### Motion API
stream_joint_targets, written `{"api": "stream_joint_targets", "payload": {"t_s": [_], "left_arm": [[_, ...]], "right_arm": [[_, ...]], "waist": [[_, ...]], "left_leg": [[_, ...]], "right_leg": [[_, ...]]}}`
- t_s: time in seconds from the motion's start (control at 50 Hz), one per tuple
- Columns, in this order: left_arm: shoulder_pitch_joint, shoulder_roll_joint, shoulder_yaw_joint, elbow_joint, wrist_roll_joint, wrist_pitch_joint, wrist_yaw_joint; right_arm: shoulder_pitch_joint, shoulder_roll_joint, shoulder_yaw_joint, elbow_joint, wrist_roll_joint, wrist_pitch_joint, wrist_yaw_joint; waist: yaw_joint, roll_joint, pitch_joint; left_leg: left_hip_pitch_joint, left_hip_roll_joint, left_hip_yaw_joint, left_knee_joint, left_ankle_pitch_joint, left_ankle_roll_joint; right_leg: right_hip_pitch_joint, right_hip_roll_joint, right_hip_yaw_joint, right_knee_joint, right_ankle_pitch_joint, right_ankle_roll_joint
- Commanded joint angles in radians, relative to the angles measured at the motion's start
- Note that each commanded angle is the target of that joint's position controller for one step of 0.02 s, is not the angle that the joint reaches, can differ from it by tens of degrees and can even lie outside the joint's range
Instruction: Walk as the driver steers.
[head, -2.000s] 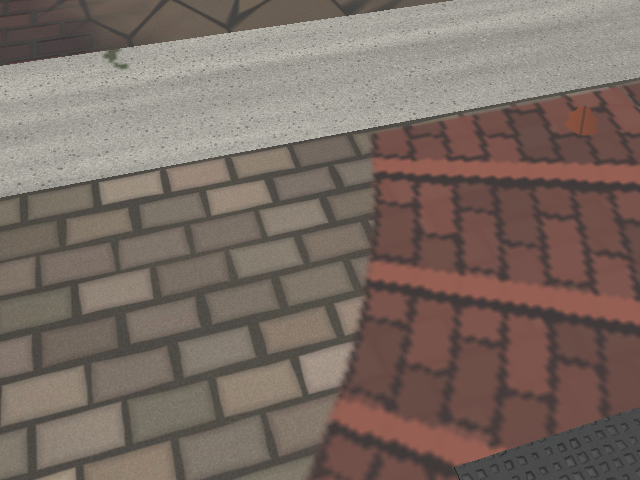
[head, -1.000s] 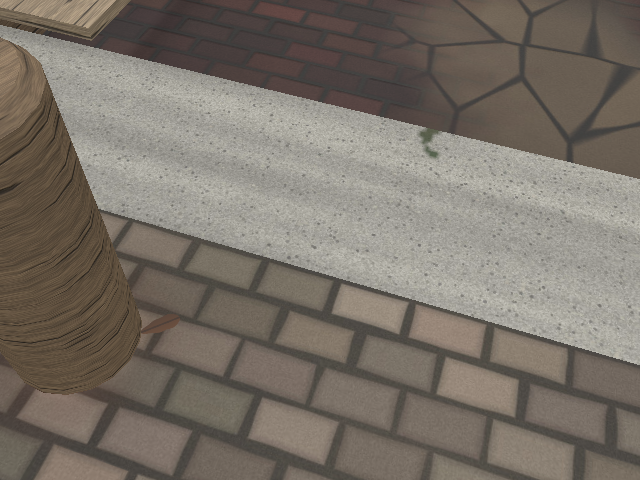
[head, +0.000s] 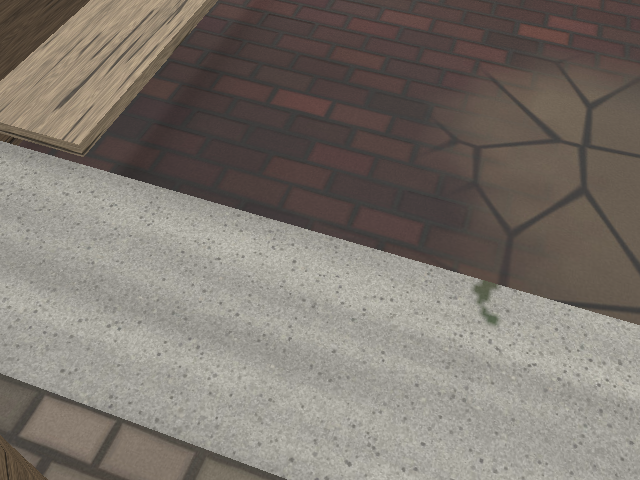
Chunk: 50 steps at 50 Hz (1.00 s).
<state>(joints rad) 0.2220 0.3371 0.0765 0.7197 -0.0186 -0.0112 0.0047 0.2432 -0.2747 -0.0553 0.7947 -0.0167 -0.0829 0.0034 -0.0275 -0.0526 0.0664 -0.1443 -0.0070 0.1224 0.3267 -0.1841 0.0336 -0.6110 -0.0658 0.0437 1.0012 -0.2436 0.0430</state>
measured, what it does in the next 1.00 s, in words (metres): walks ahead, turning right: right foot, then left foot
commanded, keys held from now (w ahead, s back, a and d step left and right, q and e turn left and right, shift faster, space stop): e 1.00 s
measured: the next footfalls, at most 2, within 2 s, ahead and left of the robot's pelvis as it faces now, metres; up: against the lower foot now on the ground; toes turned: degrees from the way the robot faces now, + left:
right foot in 0.20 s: +0.22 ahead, -0.14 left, +0.00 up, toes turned -8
left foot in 0.64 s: +0.25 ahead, +0.09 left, +0.00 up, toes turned -28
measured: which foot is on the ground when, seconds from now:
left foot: down 0.00-0.20, up 0.22-0.62, down 0.64-1.00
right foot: up 0.00-0.18, down 0.20-0.64, up 0.66-1.00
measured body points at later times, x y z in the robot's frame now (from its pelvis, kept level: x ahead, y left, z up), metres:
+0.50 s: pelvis +0.13 -0.03 -0.01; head +0.17 -0.05 +0.44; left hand +0.34 +0.22 -0.09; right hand +0.21 -0.34 -0.12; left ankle +0.20 +0.12 -0.71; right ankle +0.18 -0.13 -0.75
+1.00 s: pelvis +0.16 +0.00 +0.00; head +0.19 -0.01 +0.45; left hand +0.46 +0.14 -0.09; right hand +0.10 -0.31 -0.10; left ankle +0.22 +0.11 -0.75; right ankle +0.07 -0.13 -0.70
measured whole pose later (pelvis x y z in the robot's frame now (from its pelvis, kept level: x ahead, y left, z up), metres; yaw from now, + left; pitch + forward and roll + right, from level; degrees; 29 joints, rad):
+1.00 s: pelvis +0.16 +0.00 +0.00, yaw -35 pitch +1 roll -1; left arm 0.18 0.33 0.09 0.58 -0.02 0.08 0.00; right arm 0.16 -0.28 -0.07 0.72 0.00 0.02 -0.02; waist -0.03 -0.01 0.06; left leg -0.21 0.07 0.11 0.43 -0.24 0.00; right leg -0.43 -0.03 0.02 0.84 -0.38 0.10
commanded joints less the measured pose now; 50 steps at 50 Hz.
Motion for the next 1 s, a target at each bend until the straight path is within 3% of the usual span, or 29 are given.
{"api": "stream_joint_targets", "payload": {"t_s": [0.02,0.08,0.14,0.18,0.2,0.22,0.24,0.26,0.28,0.3,0.32,0.36,0.44,0.54,0.58,0.62,0.64,0.66,0.68,0.7,0.74,0.76,0.82,0.86,0.9,1.0], "left_arm": [[0.064,0.003,-0.002,-0.059,0.007,0.009,-0.015],[-0.001,0.013,0.002,-0.101,0.012,0.005,-0.043],[-0.002,0.046,0.017,-0.131,0.016,0.013,-0.065],[0.082,0.082,0.04,-0.129,0.021,0.012,-0.061],[0.155,0.137,0.064,-0.113,0.028,0.009,-0.042],[0.154,0.241,0.082,-0.138,0.026,0.009,-0.016],[0.111,0.245,0.07,-0.184,0.052,-0.002,-0.018],[0.096,0.179,0.055,-0.193,0.038,-0.012,-0.031],[0.055,0.15,0.046,-0.187,0.025,-0.018,-0.03],[0.023,0.128,0.041,-0.181,0.011,-0.016,-0.026],[-0.012,0.121,0.039,-0.183,0.009,-0.007,-0.018],[-0.027,0.125,0.041,-0.195,0.038,0.008,-0.004],[-0.014,0.144,0.054,-0.189,0.025,0.018,0.021],[-0.024,0.14,0.058,-0.193,0.022,0.043,0.028],[-0.029,0.138,0.059,-0.202,0.014,0.058,0.029],[-0.048,0.133,0.057,-0.211,-0.006,0.064,0.028],[-0.012,0.095,0.045,-0.208,-0.007,0.064,0.027],[0.008,0.057,0.038,-0.232,-0.006,0.061,0.027],[0.005,0.135,0.06,-0.231,0.017,0.051,0.027],[0.02,0.175,0.077,-0.21,0.015,0.052,0.023],[0.068,0.146,0.074,-0.166,0.017,0.072,0.027],[0.069,0.121,0.066,-0.166,0.016,0.077,0.024],[-0.026,0.095,0.051,-0.197,-0.01,0.073,0.021],[-0.068,0.084,0.045,-0.214,-0.008,0.071,0.017],[-0.085,0.072,0.037,-0.223,-0.008,0.071,0.009],[-0.094,0.074,0.037,-0.235,-0.007,0.075,-0.01]], "right_arm": [[-0.146,-0.151,-0.04,-0.087,0.006,-0.012,-0.014],[-0.112,-0.185,-0.052,-0.057,0.021,0.005,-0.024],[-0.119,-0.209,-0.064,-0.045,0.047,0.031,-0.026],[-0.118,-0.209,-0.069,-0.044,0.066,0.044,-0.034],[-0.059,-0.185,-0.063,-0.033,0.055,0.045,-0.033],[0.0,-0.108,-0.038,-0.053,-0.007,0.042,-0.023],[0.029,-0.114,-0.028,-0.07,-0.01,0.041,-0.011],[-0.036,-0.181,-0.044,-0.057,0.017,0.046,-0.005],[-0.092,-0.175,-0.042,-0.074,0.031,0.051,-0.008],[-0.104,-0.159,-0.042,-0.063,0.022,0.06,-0.021],[-0.119,-0.162,-0.043,-0.065,0.015,0.071,-0.034],[-0.093,-0.143,-0.042,-0.054,0.019,0.078,-0.039],[-0.113,-0.12,-0.033,-0.047,0.016,0.079,-0.046],[-0.136,-0.124,-0.037,-0.062,0.027,0.066,-0.027],[-0.12,-0.128,-0.042,-0.066,0.027,0.055,-0.013],[-0.042,-0.142,-0.057,-0.046,0.026,0.047,-0.01],[-0.019,-0.194,-0.074,-0.047,0.015,0.05,-0.016],[-0.035,-0.285,-0.092,-0.056,-0.01,0.062,-0.023],[-0.067,-0.256,-0.087,-0.08,-0.028,0.057,-0.024],[-0.137,-0.197,-0.07,-0.109,-0.02,0.053,-0.031],[-0.194,-0.143,-0.056,-0.129,0.014,0.053,-0.04],[-0.183,-0.135,-0.051,-0.13,0.019,0.056,-0.043],[-0.113,-0.139,-0.048,-0.126,0.006,0.072,-0.048],[-0.063,-0.172,-0.058,-0.12,0.004,0.079,-0.048],[-0.065,-0.202,-0.068,-0.123,0.005,0.087,-0.044],[-0.099,-0.231,-0.08,-0.136,0.022,0.095,-0.024]], "waist": [[0.054,0.144,-0.054],[0.032,0.128,-0.078],[0.038,0.134,-0.081],[0.09,0.112,-0.117],[0.113,0.027,-0.167],[0.061,-0.231,-0.234],[0.037,-0.263,-0.381],[0.092,-0.081,-0.396],[0.075,-0.034,-0.307],[0.053,0.034,-0.236],[0.031,0.013,-0.197],[0.013,-0.042,-0.185],[0.034,-0.06,-0.195],[0.049,-0.123,-0.167],[0.04,-0.119,-0.164],[0.002,-0.105,-0.167],[0.013,-0.017,-0.173],[0.053,0.257,-0.134],[0.033,0.298,-0.119],[0.058,0.237,-0.105],[0.073,0.199,-0.087],[0.062,0.198,-0.075],[0.007,0.221,-0.066],[-0.022,0.233,-0.093],[-0.025,0.235,-0.107],[-0.018,0.244,-0.116]], "left_leg": [[-0.045,0.231,-0.025,-0.11,0.566,0.146],[0.027,0.254,-0.004,-0.064,0.563,0.136],[0.088,0.302,-0.003,0.042,0.619,0.128],[0.083,0.265,0.04,0.24,0.672,0.079],[0.02,0.192,0.061,0.432,0.554,0.024],[-0.238,0.082,0.071,0.734,-0.168,-0.055],[-0.444,-0.067,-0.098,0.997,-0.564,-0.092],[-0.466,-0.01,-0.222,1.034,-0.496,-0.075],[-0.488,0.015,-0.216,0.995,-0.417,-0.058],[-0.487,0.042,-0.211,0.911,-0.354,-0.057],[-0.458,0.053,-0.214,0.834,-0.31,-0.058],[-0.368,0.025,-0.2,0.738,-0.252,-0.071],[-0.313,-0.003,-0.217,0.55,-0.179,-0.1],[-0.239,-0.025,-0.225,0.388,-0.146,-0.092],[-0.211,-0.03,-0.226,0.292,-0.143,-0.076],[-0.079,-0.008,-0.206,0.089,-0.021,-0.045],[0.019,0.122,-0.298,0.009,-0.013,0.001],[0.04,0.329,-0.547,-0.052,0.005,0.123],[-0.055,0.42,-0.654,-0.085,0.009,0.217],[-0.084,0.373,-0.569,-0.067,0.02,0.2],[-0.058,0.268,-0.402,-0.038,0.027,0.126],[-0.049,0.256,-0.357,-0.03,0.098,0.132],[0.056,0.242,-0.284,-0.02,0.222,0.158],[0.139,0.276,-0.278,-0.006,0.3,0.179],[0.146,0.294,-0.253,0.002,0.333,0.186],[0.071,0.318,-0.172,0.004,0.343,0.18]], "right_leg": [[0.109,-0.023,-0.014,-0.157,0.191,0.003],[0.144,-0.009,-0.034,-0.287,0.24,-0.02],[0.154,0.007,-0.059,-0.348,0.125,-0.06],[0.284,0.067,-0.103,-0.47,0.141,-0.109],[0.432,0.081,-0.06,-0.552,0.384,-0.148],[0.643,-0.141,0.241,-0.499,0.939,-0.257],[0.773,-0.324,0.618,-0.564,0.841,-0.475],[0.739,-0.278,0.542,-0.604,0.702,-0.44],[0.657,-0.229,0.441,-0.617,0.567,-0.381],[0.568,-0.181,0.385,-0.642,0.425,-0.324],[0.49,-0.152,0.358,-0.66,0.356,-0.297],[0.392,-0.106,0.332,-0.698,0.263,-0.276],[0.362,-0.086,0.328,-0.706,0.17,-0.267],[0.33,-0.066,0.404,-0.719,0.016,-0.242],[0.347,-0.067,0.451,-0.698,0.015,-0.234],[0.308,-0.026,0.445,-0.652,-0.025,-0.185],[0.226,0.036,0.38,-0.548,-0.17,-0.13],[0.049,0.202,0.164,-0.311,-0.32,-0.066],[0.012,0.183,0.115,-0.088,-0.345,-0.027],[0.032,0.151,0.131,0.027,-0.274,-0.014],[0.014,0.139,0.106,0.135,-0.163,0.018],[-0.002,0.133,0.094,0.187,-0.14,0.034],[-0.059,0.106,0.038,0.104,-0.115,0.063],[-0.059,0.078,0.029,0.028,-0.131,0.079],[-0.009,0.055,0.002,-0.044,-0.145,0.079],[0.172,0.041,-0.077,-0.233,-0.13,0.04]]}}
